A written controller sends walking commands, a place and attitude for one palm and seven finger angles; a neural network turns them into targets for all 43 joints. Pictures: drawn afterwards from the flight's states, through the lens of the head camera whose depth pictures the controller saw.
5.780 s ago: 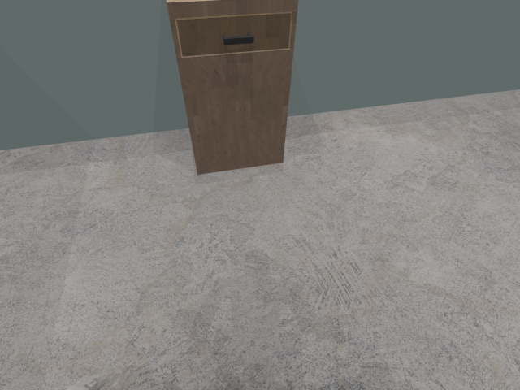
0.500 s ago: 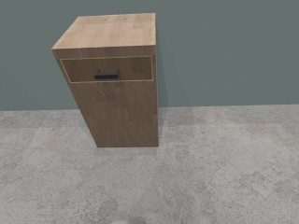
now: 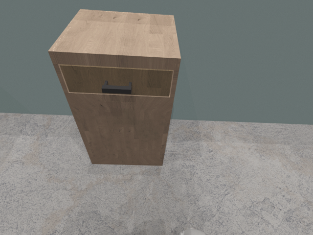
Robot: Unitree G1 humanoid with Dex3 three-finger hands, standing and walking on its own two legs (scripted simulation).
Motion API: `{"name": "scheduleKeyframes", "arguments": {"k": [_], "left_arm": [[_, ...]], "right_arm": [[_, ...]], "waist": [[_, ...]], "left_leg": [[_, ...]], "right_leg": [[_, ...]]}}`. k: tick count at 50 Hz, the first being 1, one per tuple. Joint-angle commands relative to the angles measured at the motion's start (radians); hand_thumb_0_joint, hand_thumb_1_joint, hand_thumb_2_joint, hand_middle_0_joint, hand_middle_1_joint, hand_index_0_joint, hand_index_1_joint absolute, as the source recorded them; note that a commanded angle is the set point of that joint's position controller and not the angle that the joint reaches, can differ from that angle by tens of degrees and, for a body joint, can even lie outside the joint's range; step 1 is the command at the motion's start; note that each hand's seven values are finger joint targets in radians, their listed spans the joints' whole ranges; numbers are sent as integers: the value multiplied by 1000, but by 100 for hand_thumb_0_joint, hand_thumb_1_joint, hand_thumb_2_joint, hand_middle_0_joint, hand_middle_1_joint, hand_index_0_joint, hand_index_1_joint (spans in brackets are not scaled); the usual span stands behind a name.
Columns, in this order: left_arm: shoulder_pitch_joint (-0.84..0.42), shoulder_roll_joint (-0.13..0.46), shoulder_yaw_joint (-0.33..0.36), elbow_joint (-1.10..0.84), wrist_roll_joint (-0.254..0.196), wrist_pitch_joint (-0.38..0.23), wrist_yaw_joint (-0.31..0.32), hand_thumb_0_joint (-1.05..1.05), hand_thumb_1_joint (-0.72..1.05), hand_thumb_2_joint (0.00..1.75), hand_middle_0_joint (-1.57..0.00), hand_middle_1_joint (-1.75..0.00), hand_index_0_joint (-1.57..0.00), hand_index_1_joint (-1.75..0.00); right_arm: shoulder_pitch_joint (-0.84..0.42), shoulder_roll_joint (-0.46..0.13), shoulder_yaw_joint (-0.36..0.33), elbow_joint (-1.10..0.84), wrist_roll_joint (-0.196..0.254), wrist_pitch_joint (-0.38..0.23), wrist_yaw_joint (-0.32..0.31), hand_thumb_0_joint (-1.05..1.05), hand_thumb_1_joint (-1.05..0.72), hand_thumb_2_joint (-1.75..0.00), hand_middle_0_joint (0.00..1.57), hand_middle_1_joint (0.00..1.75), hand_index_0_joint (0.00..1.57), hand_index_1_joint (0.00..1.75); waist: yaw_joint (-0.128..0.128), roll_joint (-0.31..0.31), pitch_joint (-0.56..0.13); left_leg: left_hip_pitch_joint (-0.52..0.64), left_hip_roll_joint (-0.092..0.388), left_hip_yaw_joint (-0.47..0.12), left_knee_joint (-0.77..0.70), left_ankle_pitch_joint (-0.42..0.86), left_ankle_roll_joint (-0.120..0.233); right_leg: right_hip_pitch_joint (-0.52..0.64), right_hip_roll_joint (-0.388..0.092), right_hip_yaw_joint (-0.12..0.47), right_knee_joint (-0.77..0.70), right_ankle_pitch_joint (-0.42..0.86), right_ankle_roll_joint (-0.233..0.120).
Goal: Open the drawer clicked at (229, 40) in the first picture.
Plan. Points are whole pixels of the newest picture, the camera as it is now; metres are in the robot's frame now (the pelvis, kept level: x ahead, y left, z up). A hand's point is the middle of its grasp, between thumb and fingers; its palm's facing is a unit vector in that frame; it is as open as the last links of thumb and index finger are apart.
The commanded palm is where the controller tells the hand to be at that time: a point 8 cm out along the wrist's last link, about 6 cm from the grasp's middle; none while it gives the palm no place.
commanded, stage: take the last steps up to it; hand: left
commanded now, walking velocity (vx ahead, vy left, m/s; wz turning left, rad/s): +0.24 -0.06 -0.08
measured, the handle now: (117, 86) +0.67 +0.21 -0.04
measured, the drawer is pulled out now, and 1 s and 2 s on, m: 0.00 0.00 0.00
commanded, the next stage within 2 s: come to a stop and stand still in 0.20 s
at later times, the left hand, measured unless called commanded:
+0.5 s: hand (122, 206) +0.24 +0.12 -0.16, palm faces +0.00 -0.97 -0.26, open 7.1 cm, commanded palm none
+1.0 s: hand out of the picture +0.15 +0.18 -0.18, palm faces +0.03 -0.98 -0.21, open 7.3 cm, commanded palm none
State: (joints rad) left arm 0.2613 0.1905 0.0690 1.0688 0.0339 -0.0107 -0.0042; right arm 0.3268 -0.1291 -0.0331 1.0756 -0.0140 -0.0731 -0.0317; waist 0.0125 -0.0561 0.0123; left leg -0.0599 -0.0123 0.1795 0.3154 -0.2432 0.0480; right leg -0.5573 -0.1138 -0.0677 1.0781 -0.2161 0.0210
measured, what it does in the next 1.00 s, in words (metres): walks ahead: right foot, then left foot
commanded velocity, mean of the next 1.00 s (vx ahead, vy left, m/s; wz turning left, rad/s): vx -0.03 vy -0.02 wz -0.01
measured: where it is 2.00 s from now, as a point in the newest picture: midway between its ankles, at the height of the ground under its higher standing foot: outside the picture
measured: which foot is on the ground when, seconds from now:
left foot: down 0.00-0.26, up 0.28-0.76, down 0.78-1.00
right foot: up 0.00-0.24, down 0.26-0.78, up 0.80-1.00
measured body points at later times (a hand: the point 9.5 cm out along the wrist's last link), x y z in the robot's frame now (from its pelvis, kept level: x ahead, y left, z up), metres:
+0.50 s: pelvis +0.15 -0.06 -0.01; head +0.18 -0.09 +0.44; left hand +0.24 +0.17 -0.14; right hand +0.14 -0.29 -0.18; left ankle +0.14 +0.09 -0.69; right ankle +0.20 -0.14 -0.75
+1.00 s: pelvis +0.13 -0.02 +0.00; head +0.15 +0.00 +0.45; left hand +0.15 +0.23 -0.17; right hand +0.19 -0.25 -0.15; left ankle +0.13 +0.11 -0.75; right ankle +0.09 -0.14 -0.69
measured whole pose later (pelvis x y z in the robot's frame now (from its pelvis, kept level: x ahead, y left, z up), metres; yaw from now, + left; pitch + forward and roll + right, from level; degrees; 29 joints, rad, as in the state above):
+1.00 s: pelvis +0.13 -0.02 +0.00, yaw -3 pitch +0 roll +0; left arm 0.26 0.22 0.07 1.06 0.02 0.06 0.01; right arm 0.18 -0.14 -0.02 1.02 -0.03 0.02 -0.05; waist 0.03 -0.06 0.03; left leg -0.19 0.03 0.05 0.42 -0.23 -0.01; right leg -0.38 -0.02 0.01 0.92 -0.39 0.04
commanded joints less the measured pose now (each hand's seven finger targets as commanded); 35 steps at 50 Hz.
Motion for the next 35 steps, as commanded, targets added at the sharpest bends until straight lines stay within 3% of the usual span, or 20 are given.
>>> {"name": "scheduleKeyframes", "arguments": {"k": [1,6,8,9,11,12,13,14,15,16,17,19,20,22,25,26,29,31,33,35], "left_arm": [[-25,12,-4,-56,-7,3,-9,0,90,90,-20,-30,-20,-30],[-182,3,-17,-112,-13,-5,-9,0,90,90,-20,-30,-20,-30],[-180,2,-17,-115,-14,-9,-8,0,90,90,-20,-30,-20,-30],[-153,8,-16,-109,-15,-13,-7,0,90,90,-20,-30,-20,-30],[24,42,-5,-53,-12,-26,-3,0,90,90,-20,-30,-20,-30],[139,87,9,-17,-7,-38,1,0,90,90,-20,-30,-20,-30],[235,183,34,5,-2,-52,11,0,90,90,-20,-30,-20,-30],[275,233,35,9,-26,-49,11,0,90,90,-20,-30,-20,-30],[180,203,29,-10,-29,-43,18,0,90,90,-20,-30,-20,-30],[79,147,17,-33,-30,-39,27,0,90,90,-20,-30,-20,-30],[-3,117,3,-58,-28,-37,32,0,90,90,-20,-30,-20,-30],[-90,62,-21,-76,-24,-35,38,0,90,90,-20,-30,-20,-30],[-100,68,-22,-77,-20,-32,40,0,90,90,-20,-30,-20,-30],[-62,78,-3,-82,-13,-22,48,0,90,90,-20,-30,-20,-30],[-24,121,11,-76,-15,-5,50,0,90,90,-20,-30,-20,-30],[-27,130,15,-79,-13,0,52,0,90,90,-20,-30,-20,-30],[-46,143,20,-97,-8,10,54,0,90,90,-20,-30,-20,-30],[-54,154,22,-104,-3,18,53,0,90,90,-20,-30,-20,-30],[-57,159,25,-112,2,20,51,0,90,90,-20,-30,-20,-30],[-51,165,24,-108,1,24,48,0,90,90,-20,-30,-20,-30]], "right_arm": [[123,-108,-20,7,-3,-13,-3,0,-90,-90,20,30,20,30],[187,-119,-23,43,-17,0,-3,0,-90,-90,20,30,20,30],[181,-129,-25,47,-18,7,-4,0,-90,-90,20,30,20,30],[177,-139,-26,49,-17,10,-4,0,-90,-90,20,30,20,30],[154,-149,-28,48,-7,14,-2,0,-90,-90,20,30,20,30],[139,-135,-25,44,1,11,4,0,-90,-90,20,30,20,30],[189,-81,-19,29,13,8,11,0,-90,-90,20,30,20,30],[178,-86,-16,8,17,16,7,0,-90,-90,20,30,20,30],[146,-85,-21,13,15,26,5,0,-90,-90,20,30,20,30],[99,-60,-22,13,13,36,8,0,-90,-90,20,30,20,30],[98,-45,-13,22,8,45,6,0,-90,-90,20,30,20,30],[149,-13,-2,48,8,80,0,0,-90,-90,20,30,20,30],[160,-9,-2,55,12,94,1,0,-90,-90,20,30,20,30],[136,-21,-13,37,11,112,3,0,-90,-90,20,30,20,30],[46,-76,-30,-11,0,130,8,0,-90,-90,20,30,20,30],[25,-85,-35,-27,1,133,9,0,-90,-90,20,30,20,30],[-38,-100,-39,-63,1,135,13,0,-90,-90,20,30,20,30],[-56,-97,-39,-80,6,131,15,0,-90,-90,20,30,20,30],[-76,-95,-36,-94,7,122,17,0,-90,-90,20,30,20,30],[-74,-94,-33,-98,9,111,15,0,-90,-90,20,30,20,30]], "waist": [[-16,158,120],[-63,162,148],[-58,164,144],[-42,156,120],[33,102,20],[90,64,-41],[105,-156,-171],[92,-163,-223],[72,-73,-153],[43,-4,-65],[4,34,-14],[-59,52,12],[-67,24,-1],[-41,-1,-30],[-5,-23,-53],[-4,-35,-60],[1,-85,-53],[2,-124,-57],[5,-150,-71],[-2,-135,-83]], "left_leg": [[31,302,-170,-136,415,107],[80,309,-135,-75,548,96],[70,311,-113,-29,612,86],[63,310,-109,21,677,82],[6,270,-71,209,701,48],[-120,223,-42,378,555,17],[-333,88,14,682,99,-31],[-399,24,-75,928,-376,-38],[-418,71,-162,994,-338,-26],[-407,96,-173,982,-263,-27],[-373,121,-192,931,-212,-37],[-256,123,-198,793,-146,-61],[-235,110,-186,736,-141,-70],[-258,86,-168,676,-144,-85],[-351,62,-183,700,-162,-105],[-359,61,-194,708,-175,-106],[-359,54,-197,671,-185,-111],[-322,48,-186,614,-201,-106],[-294,43,-177,522,-206,-97],[-232,30,-150,375,-154,-91]], "right_leg": [[-127,-23,23,-88,42,6],[-64,8,-31,-330,15,-18],[20,36,-53,-406,1,-37],[92,55,-65,-438,-12,-48],[347,106,-98,-535,84,-66],[544,50,-28,-561,163,-87],[763,-203,304,-611,346,-194],[753,-339,484,-721,484,-289],[640,-316,429,-763,349,-299],[492,-281,368,-800,323,-265],[367,-252,288,-802,387,-237],[203,-193,130,-819,510,-182],[193,-177,87,-807,530,-173],[239,-178,86,-771,565,-186],[345,-220,147,-748,604,-214],[351,-238,156,-743,610,-229],[356,-229,149,-730,607,-227],[342,-221,153,-732,537,-226],[363,-203,157,-726,486,-221],[372,-173,152,-704,425,-200]]}}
